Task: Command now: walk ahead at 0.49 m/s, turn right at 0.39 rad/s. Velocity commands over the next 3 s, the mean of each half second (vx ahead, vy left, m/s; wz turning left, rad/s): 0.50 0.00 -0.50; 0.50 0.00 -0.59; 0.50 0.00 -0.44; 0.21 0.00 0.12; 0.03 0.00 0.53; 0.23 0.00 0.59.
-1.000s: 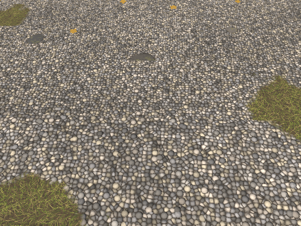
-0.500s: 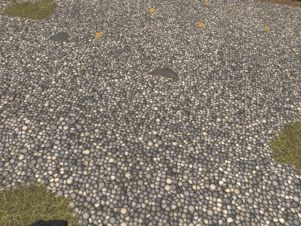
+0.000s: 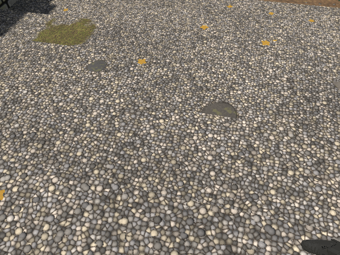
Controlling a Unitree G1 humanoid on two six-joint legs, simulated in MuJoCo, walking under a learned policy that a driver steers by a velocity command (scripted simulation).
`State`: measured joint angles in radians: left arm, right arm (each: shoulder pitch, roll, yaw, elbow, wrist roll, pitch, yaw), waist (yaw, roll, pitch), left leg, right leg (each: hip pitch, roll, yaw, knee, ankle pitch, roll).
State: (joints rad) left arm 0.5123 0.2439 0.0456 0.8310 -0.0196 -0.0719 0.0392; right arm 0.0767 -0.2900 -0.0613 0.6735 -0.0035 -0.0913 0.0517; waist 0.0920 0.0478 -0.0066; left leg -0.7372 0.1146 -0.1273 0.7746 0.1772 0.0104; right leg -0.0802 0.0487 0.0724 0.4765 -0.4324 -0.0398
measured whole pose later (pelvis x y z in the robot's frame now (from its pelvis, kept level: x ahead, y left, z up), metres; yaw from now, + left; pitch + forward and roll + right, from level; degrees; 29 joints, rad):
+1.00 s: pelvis +0.53 -0.01 -0.17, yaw -35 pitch +2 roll +1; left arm 0.38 0.24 0.07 0.72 0.00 -0.02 0.02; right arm 0.05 -0.30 -0.08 0.74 -0.03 -0.08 -0.01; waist 0.05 0.02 0.03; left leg -0.66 0.07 -0.12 0.87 -0.03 -0.04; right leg -0.23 0.14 0.13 0.42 -0.20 -0.11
